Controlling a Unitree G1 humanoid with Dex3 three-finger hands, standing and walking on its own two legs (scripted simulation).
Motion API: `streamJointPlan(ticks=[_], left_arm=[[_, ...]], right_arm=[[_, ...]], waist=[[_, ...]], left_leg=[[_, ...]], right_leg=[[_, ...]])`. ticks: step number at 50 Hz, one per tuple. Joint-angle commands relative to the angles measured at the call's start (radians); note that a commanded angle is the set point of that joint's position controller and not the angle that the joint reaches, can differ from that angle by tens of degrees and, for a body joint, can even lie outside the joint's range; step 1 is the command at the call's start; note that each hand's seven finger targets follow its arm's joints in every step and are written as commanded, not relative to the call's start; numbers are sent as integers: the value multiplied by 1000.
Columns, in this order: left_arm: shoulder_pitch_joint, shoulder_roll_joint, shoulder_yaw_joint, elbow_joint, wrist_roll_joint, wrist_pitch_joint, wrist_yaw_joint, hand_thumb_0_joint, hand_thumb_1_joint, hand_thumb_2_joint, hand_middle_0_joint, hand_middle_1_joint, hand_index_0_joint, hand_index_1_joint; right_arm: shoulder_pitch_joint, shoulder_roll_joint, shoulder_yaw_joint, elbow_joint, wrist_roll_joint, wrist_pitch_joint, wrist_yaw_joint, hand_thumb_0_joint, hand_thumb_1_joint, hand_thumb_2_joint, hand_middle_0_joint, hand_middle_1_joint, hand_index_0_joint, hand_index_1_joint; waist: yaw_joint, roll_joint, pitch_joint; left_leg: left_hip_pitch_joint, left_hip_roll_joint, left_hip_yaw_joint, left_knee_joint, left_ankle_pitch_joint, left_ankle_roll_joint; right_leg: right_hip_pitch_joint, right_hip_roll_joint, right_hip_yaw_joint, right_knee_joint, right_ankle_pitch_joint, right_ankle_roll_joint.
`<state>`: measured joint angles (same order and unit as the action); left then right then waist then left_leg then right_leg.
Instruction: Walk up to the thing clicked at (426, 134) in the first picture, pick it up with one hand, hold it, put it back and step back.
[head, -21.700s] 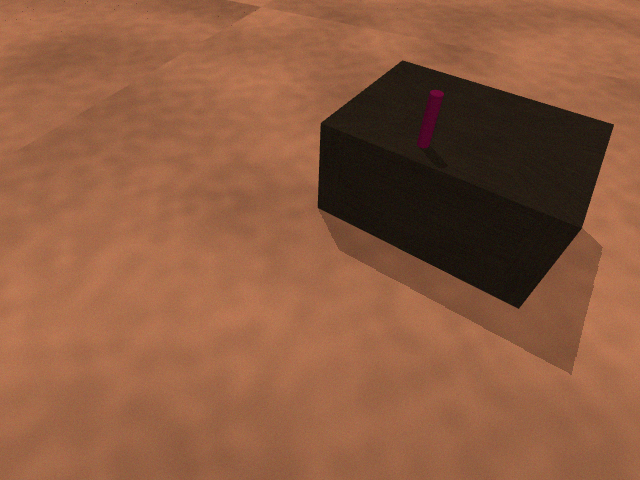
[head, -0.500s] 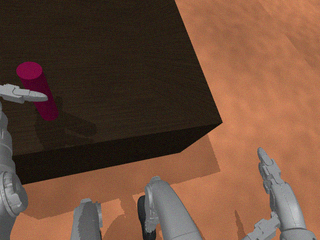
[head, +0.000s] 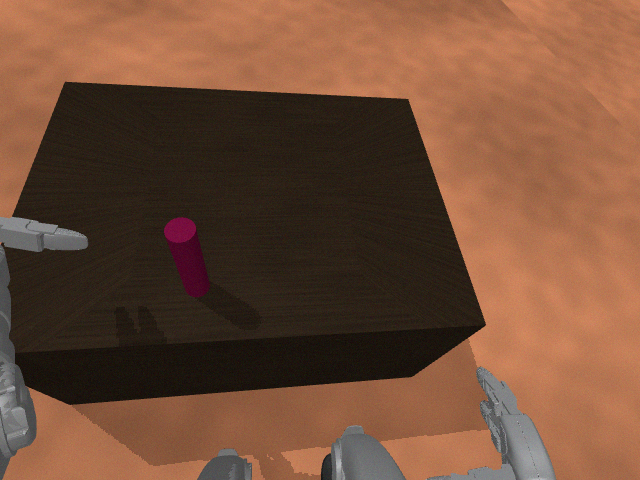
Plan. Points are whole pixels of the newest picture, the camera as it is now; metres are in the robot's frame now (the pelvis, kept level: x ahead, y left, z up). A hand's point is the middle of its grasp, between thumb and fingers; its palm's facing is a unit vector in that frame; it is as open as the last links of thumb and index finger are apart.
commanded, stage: home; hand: left
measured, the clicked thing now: (190, 261) +0.47 +0.17 -0.15
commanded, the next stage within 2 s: none
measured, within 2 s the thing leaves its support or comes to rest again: neither
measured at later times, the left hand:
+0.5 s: hand (128, 364) +0.27 +0.20 -0.02, palm faces +0.17 -0.95 -0.25, open 17.4 cm
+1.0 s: hand (160, 451) +0.18 +0.15 -0.02, palm faces +0.12 -0.95 -0.29, open 17.5 cm
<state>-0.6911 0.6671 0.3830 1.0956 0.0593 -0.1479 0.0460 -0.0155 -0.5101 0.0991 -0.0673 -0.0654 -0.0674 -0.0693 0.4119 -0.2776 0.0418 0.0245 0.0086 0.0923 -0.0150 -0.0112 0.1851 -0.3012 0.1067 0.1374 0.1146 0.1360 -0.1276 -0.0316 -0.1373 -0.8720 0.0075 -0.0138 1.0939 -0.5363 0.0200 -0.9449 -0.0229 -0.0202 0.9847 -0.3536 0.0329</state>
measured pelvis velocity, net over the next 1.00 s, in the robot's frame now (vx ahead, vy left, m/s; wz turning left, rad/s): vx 0.01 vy -0.03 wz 0.04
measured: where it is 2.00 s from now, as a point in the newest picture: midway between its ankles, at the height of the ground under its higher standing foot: outside the picture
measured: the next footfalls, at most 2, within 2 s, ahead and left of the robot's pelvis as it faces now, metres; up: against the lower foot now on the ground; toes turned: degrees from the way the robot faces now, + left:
none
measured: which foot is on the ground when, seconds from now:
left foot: down 0.00-1.00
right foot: down 0.00-1.00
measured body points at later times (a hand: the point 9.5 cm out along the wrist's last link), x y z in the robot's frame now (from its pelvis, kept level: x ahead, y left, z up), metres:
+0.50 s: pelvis +0.03 -0.01 +0.03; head +0.07 +0.00 +0.48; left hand +0.26 +0.25 +0.00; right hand +0.20 -0.24 -0.01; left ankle -0.01 +0.10 -0.66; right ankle +0.06 -0.15 -0.66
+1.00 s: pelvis +0.01 -0.03 +0.03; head +0.04 -0.04 +0.48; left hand +0.17 +0.20 +0.00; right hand +0.18 -0.27 -0.05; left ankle -0.01 +0.10 -0.66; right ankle +0.06 -0.15 -0.66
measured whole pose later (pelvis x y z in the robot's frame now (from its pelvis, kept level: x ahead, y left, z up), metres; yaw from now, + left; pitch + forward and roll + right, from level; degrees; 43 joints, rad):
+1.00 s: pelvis +0.01 -0.03 +0.03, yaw +2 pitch +6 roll -1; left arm 0.43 0.21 -0.03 0.08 -0.01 0.15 0.14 -0.01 -0.56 0.05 -0.06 -0.05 -0.06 -0.05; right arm 0.28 -0.22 0.02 0.50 0.03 -0.07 -0.15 0.01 -0.81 -0.85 0.19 0.29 0.20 0.29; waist -0.02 0.03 -0.08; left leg -0.52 0.01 -0.04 0.90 -0.49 -0.02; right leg -0.62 -0.02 -0.05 0.86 -0.36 -0.01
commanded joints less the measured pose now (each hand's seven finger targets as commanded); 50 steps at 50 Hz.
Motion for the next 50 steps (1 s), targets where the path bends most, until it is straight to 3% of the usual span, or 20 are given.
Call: streamJointPlan(ticks=[1,2,3,4,6,8,10,13,17,19,23,24,25,27,32,33,35,40,44,50], left_arm=[[-173,81,-62,-77,-8,-5,-6,0,-502,86,-57,-65,-56,-65],[-91,80,-54,-37,-14,14,-9,0,-493,92,-59,-67,-58,-67],[-26,168,5,-93,-18,30,-7,0,-511,81,-57,-63,-56,-64],[-34,193,11,-218,-22,43,-10,0,-497,88,-57,-63,-55,-64],[-32,154,-16,-357,-42,72,-19,0,-453,113,-61,-69,-59,-70],[49,13,-84,-367,-62,96,-14,0,-453,113,-60,-69,-59,-70],[120,0,-84,-481,-70,103,1,0,-475,100,-59,-66,-58,-67],[237,-128,-156,-642,-89,112,5,0,-507,82,-56,-62,-55,-63],[457,-83,-121,-854,-93,113,46,0,-533,67,-54,-57,-53,-58],[554,-138,-152,-920,-98,118,50,0,-576,41,-47,-48,-46,-48],[718,-192,-186,-1059,-104,131,59,0,-565,47,-49,-50,-48,-51],[811,-253,-232,-1069,-105,136,55,0,-584,37,-48,-48,-47,-48],[871,-204,-177,-1124,-104,150,79,0,-611,19,-48,-45,-47,-46],[1057,-399,-352,-1084,-109,187,65,0,-555,58,-59,-59,-58,-60],[1012,-316,-322,-1196,-91,201,78,0,-542,64,-59,-60,-58,-61],[1019,-334,-344,-1206,-88,200,80,0,-562,53,-57,-57,-56,-58],[991,-303,-313,-1238,-83,202,90,0,-558,55,-56,-56,-55,-57],[1031,-315,-322,-1233,-75,223,105,0,-581,41,-54,-52,-53,-53],[1123,-377,-371,-1170,-72,249,103,0,-586,38,-53,-52,-52,-53],[1124,-351,-342,-1175,-67,266,107,0,-589,34,-48,-47,-47,-48]], right_arm=[[6,-2,58,-182,6,-58,20,0,-405,-614,151,217,151,217],[78,-72,-30,-160,9,-53,17,0,-450,-641,155,225,155,225],[145,-194,-148,-140,13,-42,8,0,-455,-644,156,226,156,226],[155,-211,-155,-141,20,-32,11,0,-477,-657,158,230,158,230],[113,-176,-142,-132,39,-27,19,0,-568,-711,168,246,168,246],[35,-116,-99,-85,52,-32,14,0,-621,-742,173,255,173,255],[-31,-77,-67,-94,64,-47,6,0,-702,-789,181,268,181,268],[-13,-47,-34,-101,60,-57,0,0,-754,-819,187,277,187,277],[-46,-79,-65,-81,51,-60,-32,0,-805,-850,192,286,192,286],[-28,-69,-64,-55,46,-58,-41,0,-790,-841,191,284,190,284],[-2,-51,-73,-2,45,-58,-57,0,-794,-843,191,284,191,284],[3,-29,-66,-8,43,-59,-58,0,-761,-824,188,279,187,279],[-56,-74,-77,226,53,-52,-79,0,-708,-793,182,270,182,270],[-71,-50,-59,178,56,-75,-87,0,-733,-808,185,274,185,274],[-133,-62,-72,247,44,-106,-113,0,-819,-859,194,289,194,289],[-148,-51,-66,253,39,-115,-118,0,-786,-839,191,283,190,283],[-165,-51,-67,267,34,-133,-133,0,-737,-811,186,275,185,275],[-200,-47,-63,304,20,-177,-151,0,-768,-829,189,280,189,280],[-202,-47,-65,316,16,-201,-151,0,-825,-861,194,290,194,290],[-219,-44,-63,329,19,-227,-142,0,-880,-893,200,299,200,299]], waist=[[46,181,-340],[24,145,-354],[10,123,-384],[29,132,-411],[39,158,-401],[50,88,-288],[88,82,-275],[103,117,-286],[150,165,-283],[142,163,-254],[135,142,-172],[130,119,-169],[139,127,-131],[103,34,-61],[84,27,-44],[85,12,-47],[87,-3,-57],[104,27,-52],[108,9,-41],[124,4,-27]], left_leg=[[227,1,-8,-242,401,-52],[261,7,-8,-240,448,-53],[302,10,-5,-240,508,-52],[341,9,-5,-255,549,-55],[382,13,-13,-270,591,-63],[326,16,-21,-293,533,-56],[300,8,-16,-322,450,-46],[343,3,-5,-342,447,-49],[366,-5,13,-349,498,-56],[376,-2,11,-351,529,-57],[349,-10,24,-363,421,-41],[342,-12,26,-361,395,-37],[366,-14,11,-363,395,-36],[343,-17,16,-360,350,-21],[320,-17,19,-334,290,-5],[324,-17,18,-331,280,-3],[328,-21,20,-329,232,4],[314,-28,19,-340,174,2],[298,-29,17,-344,164,1],[269,-26,12,-348,158,-3]], right_leg=[[299,33,-23,-118,181,-65],[311,38,-30,-123,219,-66],[338,40,-30,-131,273,-66],[375,40,-32,-141,309,-66],[373,39,-37,-151,312,-67],[349,44,-43,-164,269,-67],[394,36,-39,-181,229,-68],[441,26,-34,-190,228,-70],[525,15,-24,-192,278,-71],[528,15,-25,-188,307,-71],[521,10,-24,-211,247,-63],[523,9,-25,-215,231,-60],[552,20,-37,-231,235,-59],[519,23,-41,-246,215,-52],[471,16,-36,-250,183,-40],[469,15,-36,-252,174,-37],[475,10,-27,-267,138,-31],[502,2,-24,-280,79,-31],[504,5,-34,-286,61,-32],[509,9,-39,-283,41,-33]])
